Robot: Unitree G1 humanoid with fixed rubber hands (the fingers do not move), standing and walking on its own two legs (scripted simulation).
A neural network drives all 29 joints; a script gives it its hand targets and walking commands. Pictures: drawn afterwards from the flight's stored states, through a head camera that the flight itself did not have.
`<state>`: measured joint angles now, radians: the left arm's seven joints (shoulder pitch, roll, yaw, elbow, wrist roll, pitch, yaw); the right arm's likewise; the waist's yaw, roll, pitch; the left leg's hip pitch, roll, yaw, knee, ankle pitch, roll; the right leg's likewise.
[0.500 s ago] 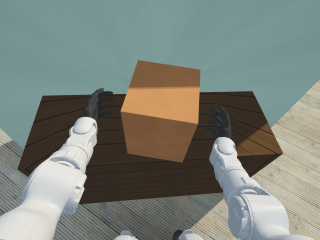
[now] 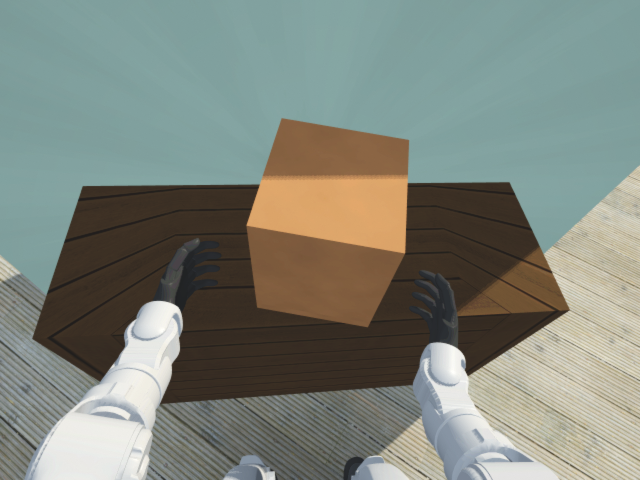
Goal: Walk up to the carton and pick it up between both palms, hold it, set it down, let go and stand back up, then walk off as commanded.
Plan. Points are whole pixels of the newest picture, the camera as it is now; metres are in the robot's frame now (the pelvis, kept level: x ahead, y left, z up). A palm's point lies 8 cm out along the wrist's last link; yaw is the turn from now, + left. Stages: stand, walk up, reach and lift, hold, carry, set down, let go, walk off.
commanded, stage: set down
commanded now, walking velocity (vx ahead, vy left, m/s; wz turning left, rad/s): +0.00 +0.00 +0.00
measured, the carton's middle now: (327, 229) +0.49 -0.03 -0.06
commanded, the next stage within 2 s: none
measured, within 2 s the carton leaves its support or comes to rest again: neither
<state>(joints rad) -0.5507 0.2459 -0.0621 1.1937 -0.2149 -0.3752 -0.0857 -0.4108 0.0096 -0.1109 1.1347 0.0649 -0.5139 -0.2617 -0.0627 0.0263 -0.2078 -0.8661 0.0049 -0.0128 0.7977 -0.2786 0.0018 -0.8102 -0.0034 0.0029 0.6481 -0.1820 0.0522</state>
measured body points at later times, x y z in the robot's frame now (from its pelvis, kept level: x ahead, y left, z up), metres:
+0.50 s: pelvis -0.01 +0.00 +0.01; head +0.04 +0.02 +0.45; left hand +0.31 +0.20 -0.04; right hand +0.26 -0.18 -0.04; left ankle +0.05 +0.08 -0.70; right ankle +0.07 -0.16 -0.70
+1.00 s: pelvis +0.00 -0.01 +0.01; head +0.01 +0.01 +0.46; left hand +0.28 +0.21 -0.03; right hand +0.24 -0.19 -0.02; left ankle +0.05 +0.08 -0.70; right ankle +0.07 -0.16 -0.70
